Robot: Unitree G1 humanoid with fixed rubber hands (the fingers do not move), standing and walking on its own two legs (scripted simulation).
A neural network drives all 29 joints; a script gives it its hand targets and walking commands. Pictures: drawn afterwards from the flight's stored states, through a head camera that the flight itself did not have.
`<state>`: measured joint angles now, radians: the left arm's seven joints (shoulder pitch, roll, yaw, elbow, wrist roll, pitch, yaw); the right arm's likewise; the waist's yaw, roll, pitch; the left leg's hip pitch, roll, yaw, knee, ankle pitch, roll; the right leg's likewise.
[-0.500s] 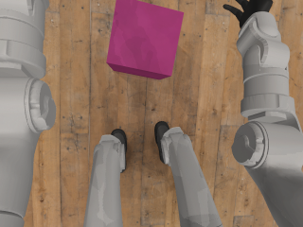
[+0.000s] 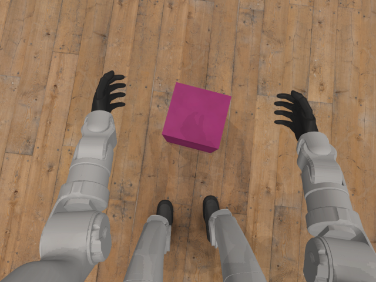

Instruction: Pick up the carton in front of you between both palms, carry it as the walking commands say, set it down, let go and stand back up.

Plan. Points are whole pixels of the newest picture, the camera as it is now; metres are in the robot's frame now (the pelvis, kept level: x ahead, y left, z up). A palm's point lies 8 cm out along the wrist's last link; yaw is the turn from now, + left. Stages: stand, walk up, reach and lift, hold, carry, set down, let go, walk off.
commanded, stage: let go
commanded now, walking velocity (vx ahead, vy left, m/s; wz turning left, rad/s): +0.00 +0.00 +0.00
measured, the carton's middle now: (195, 121) +0.50 -0.05 -0.58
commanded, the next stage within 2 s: stand in 1.10 s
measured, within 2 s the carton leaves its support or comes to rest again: neither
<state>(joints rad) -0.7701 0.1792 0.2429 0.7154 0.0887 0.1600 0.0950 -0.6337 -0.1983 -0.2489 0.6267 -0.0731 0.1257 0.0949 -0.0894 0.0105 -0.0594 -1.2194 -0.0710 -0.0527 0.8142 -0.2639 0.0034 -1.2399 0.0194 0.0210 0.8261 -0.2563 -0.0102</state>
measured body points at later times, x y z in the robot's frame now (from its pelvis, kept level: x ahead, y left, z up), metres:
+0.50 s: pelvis +0.04 +0.00 +0.06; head +0.13 +0.01 +0.50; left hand +0.30 +0.21 -0.03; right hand +0.21 -0.24 -0.02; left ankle +0.03 +0.11 -0.67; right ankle +0.04 -0.11 -0.67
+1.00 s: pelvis +0.07 +0.02 +0.07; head +0.09 +0.01 +0.51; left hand +0.25 +0.25 -0.01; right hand +0.23 -0.23 -0.01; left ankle +0.03 +0.11 -0.67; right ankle +0.04 -0.11 -0.67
